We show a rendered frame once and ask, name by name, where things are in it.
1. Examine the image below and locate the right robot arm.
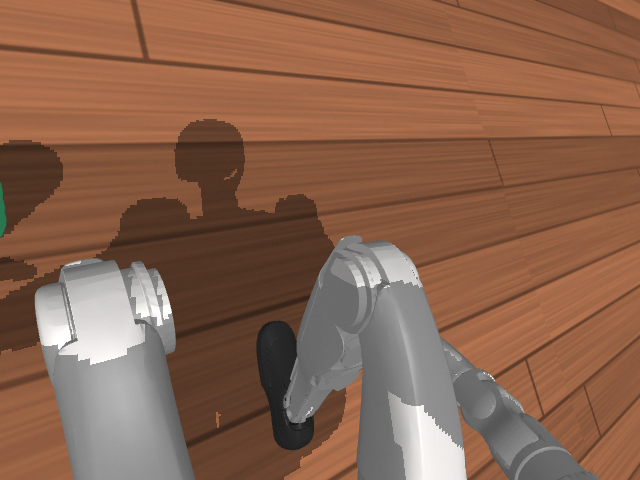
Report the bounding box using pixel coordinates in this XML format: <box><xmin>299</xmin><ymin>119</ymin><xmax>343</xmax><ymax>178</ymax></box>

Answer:
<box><xmin>453</xmin><ymin>369</ymin><xmax>600</xmax><ymax>480</ymax></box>

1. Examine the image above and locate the right robot foot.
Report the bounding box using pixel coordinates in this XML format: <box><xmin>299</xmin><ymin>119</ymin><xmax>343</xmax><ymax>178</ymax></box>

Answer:
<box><xmin>256</xmin><ymin>321</ymin><xmax>314</xmax><ymax>450</ymax></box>

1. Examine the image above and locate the right robot hand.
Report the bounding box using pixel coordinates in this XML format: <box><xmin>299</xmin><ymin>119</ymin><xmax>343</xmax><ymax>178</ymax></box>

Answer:
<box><xmin>440</xmin><ymin>337</ymin><xmax>477</xmax><ymax>383</ymax></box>

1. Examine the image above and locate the cup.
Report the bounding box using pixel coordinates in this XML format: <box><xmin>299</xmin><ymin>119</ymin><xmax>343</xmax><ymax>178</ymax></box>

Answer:
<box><xmin>0</xmin><ymin>182</ymin><xmax>7</xmax><ymax>237</ymax></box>

